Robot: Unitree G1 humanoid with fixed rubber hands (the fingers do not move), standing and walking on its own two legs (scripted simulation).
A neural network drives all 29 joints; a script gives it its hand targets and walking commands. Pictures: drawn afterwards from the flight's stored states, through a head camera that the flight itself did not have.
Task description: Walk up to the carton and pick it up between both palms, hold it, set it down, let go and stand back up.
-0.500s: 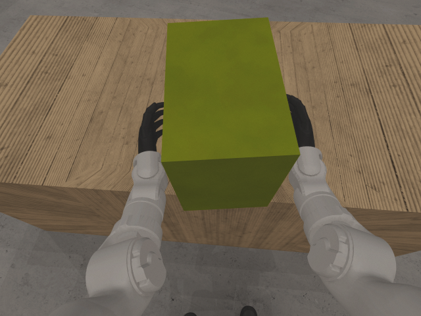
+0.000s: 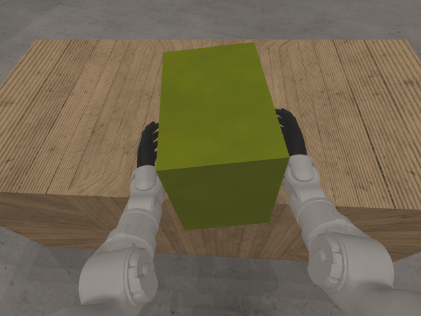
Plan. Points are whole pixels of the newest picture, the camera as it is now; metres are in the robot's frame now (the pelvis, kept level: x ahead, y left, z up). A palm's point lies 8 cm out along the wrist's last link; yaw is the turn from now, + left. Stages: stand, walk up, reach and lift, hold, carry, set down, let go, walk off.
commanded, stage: reach and lift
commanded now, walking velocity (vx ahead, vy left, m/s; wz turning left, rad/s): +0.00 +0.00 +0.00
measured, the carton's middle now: (217, 140) +0.49 -0.01 -0.01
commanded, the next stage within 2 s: none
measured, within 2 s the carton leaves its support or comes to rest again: neither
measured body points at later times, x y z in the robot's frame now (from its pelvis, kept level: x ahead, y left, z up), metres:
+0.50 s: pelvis -0.01 +0.00 +0.01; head -0.03 +0.01 +0.46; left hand +0.40 +0.16 +0.12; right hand +0.40 -0.13 +0.13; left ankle +0.00 +0.12 -0.74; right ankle +0.02 -0.10 -0.74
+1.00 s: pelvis -0.02 +0.02 +0.01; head -0.05 +0.06 +0.45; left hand +0.38 +0.17 +0.14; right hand +0.38 -0.13 +0.14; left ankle +0.00 +0.12 -0.74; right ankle +0.02 -0.10 -0.74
